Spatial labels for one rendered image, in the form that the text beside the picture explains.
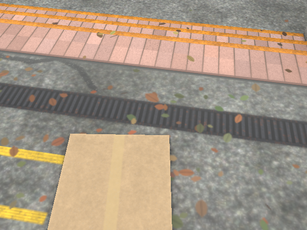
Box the stairs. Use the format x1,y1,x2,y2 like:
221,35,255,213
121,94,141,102
0,3,307,52

